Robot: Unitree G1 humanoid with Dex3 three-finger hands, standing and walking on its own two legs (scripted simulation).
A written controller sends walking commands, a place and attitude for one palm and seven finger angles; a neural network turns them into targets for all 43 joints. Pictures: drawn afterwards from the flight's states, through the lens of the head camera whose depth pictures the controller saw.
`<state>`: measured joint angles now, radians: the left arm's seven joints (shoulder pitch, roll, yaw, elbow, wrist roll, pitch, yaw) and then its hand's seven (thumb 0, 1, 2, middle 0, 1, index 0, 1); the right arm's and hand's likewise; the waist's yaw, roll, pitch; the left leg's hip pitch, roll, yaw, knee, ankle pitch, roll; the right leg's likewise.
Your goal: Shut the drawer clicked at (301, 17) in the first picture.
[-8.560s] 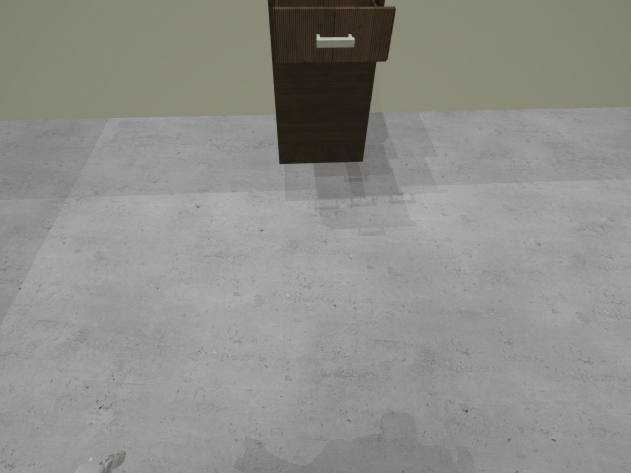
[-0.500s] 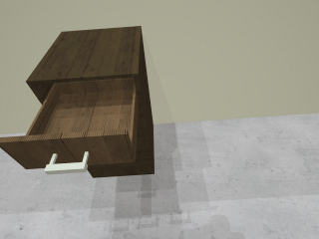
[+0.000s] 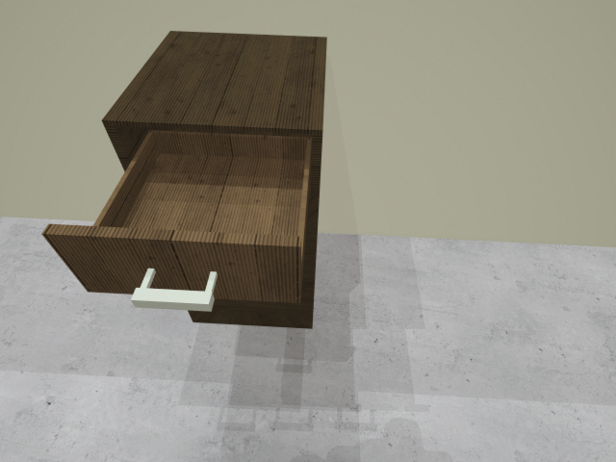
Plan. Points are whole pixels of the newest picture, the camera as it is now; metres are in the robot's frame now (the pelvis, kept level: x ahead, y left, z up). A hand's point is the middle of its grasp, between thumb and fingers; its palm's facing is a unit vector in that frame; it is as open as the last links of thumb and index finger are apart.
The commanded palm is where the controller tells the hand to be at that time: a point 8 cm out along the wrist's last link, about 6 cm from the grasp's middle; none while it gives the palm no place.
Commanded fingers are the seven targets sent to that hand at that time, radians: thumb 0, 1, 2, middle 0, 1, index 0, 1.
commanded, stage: shuffle to correct the standing spot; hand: left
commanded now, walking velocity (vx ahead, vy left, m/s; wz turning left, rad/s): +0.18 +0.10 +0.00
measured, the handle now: (177, 287) +0.36 +0.24 -0.03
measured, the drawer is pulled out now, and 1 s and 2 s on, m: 0.28 0.28 0.28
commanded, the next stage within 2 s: come to a stop and stand still in 0.16 s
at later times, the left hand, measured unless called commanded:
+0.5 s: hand out of the picture +0.06 +0.20 -0.16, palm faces +0.02 -0.98 -0.19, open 7.4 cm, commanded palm none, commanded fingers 0.00 0.90 0.90 -0.20 -0.30 -0.20 -0.30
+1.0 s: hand out of the picture +0.14 +0.21 -0.16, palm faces -0.03 -0.97 -0.26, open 7.4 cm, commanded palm none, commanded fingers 0.00 0.90 0.90 -0.20 -0.30 -0.20 -0.30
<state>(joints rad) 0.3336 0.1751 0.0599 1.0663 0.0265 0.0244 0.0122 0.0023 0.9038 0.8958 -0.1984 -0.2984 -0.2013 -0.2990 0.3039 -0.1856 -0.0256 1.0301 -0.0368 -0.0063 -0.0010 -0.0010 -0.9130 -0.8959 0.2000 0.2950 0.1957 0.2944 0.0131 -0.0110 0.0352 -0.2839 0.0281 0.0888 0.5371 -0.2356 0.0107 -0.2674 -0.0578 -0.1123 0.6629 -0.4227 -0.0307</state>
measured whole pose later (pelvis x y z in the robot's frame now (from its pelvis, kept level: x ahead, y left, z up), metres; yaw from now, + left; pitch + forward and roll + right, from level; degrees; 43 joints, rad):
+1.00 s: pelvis +0.07 +0.02 +0.00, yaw -3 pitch -1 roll +1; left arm 0.27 0.18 0.00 0.93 0.02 0.00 0.05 0.00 0.90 0.90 -0.20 -0.30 -0.20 -0.30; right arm 0.22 -0.17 -0.02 0.96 -0.02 0.01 0.00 0.00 -0.92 -0.90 0.20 0.30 0.20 0.29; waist -0.01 0.01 0.02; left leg -0.25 0.02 0.05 0.57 -0.30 0.00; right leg -0.23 0.02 -0.07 0.60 -0.36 -0.06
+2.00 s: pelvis +0.09 +0.06 +0.01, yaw -4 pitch +0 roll +1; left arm 0.31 0.17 -0.03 1.07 0.01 0.00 0.02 0.00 0.91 0.90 -0.20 -0.30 -0.20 -0.30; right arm 0.27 -0.16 0.01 1.08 -0.02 -0.02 -0.02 0.00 -0.92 -0.90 0.20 0.30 0.20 0.29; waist 0.00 -0.03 0.02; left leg -0.18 -0.03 0.10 0.43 -0.26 0.05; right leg -0.17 -0.02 -0.02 0.48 -0.31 -0.01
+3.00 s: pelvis +0.10 +0.06 +0.01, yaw -4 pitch +0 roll +0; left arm 0.27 0.16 -0.02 1.08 0.01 0.00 0.05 0.00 0.91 0.90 -0.20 -0.30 -0.20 -0.30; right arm 0.23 -0.17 0.00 1.16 -0.01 -0.02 -0.02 0.00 -0.91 -0.90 0.20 0.30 0.20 0.29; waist 0.00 -0.01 0.06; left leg -0.15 -0.03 0.09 0.43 -0.28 0.05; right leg -0.13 -0.02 -0.03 0.45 -0.32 0.00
